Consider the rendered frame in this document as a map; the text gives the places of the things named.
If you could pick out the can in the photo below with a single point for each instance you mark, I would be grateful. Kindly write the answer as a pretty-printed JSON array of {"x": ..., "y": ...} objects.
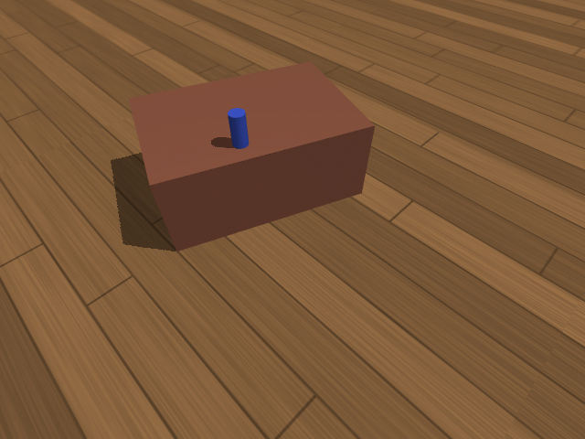
[{"x": 238, "y": 128}]

